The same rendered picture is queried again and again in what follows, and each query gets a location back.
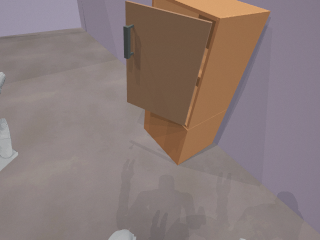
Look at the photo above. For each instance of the left robot hand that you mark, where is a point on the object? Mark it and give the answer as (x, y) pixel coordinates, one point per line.
(7, 154)

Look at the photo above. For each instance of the handle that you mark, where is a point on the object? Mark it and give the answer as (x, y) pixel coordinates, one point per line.
(127, 41)

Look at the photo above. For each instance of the cupboard door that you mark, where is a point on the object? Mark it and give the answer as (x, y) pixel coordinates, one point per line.
(168, 49)

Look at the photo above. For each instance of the left robot thigh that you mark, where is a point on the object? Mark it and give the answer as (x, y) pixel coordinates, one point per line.
(122, 235)

